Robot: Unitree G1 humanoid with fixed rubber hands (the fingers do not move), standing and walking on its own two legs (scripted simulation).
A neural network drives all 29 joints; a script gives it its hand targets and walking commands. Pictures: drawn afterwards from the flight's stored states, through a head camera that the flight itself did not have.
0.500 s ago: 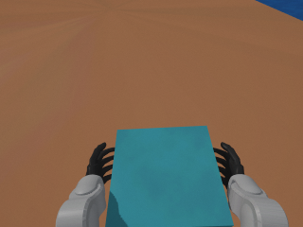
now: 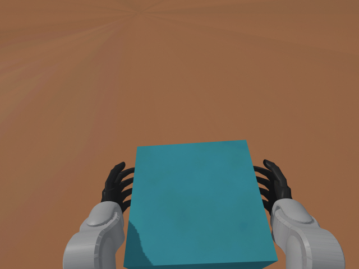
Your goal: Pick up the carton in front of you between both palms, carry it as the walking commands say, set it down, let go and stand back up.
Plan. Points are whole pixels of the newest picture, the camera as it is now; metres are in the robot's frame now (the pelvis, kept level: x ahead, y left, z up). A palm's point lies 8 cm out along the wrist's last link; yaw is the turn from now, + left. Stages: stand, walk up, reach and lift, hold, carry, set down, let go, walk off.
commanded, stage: carry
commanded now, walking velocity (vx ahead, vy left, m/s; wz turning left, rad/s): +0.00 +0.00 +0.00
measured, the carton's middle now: (195, 216) +0.24 +0.00 +0.03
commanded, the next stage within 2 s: hold in 1.92 s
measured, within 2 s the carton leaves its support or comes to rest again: neither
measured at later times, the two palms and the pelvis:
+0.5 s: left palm (116, 173) +0.32 +0.17 +0.09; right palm (257, 172) +0.31 -0.13 +0.09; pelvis +0.08 +0.02 -0.01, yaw -1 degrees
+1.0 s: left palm (116, 186) +0.29 +0.17 +0.07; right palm (259, 186) +0.28 -0.13 +0.07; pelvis +0.04 +0.02 +0.00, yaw -1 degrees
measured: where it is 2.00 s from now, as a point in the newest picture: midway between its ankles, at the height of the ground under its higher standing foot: outside the picture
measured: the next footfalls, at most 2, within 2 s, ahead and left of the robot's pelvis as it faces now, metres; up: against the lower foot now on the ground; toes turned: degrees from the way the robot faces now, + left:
none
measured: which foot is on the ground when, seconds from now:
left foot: down 0.00-1.00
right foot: down 0.00-1.00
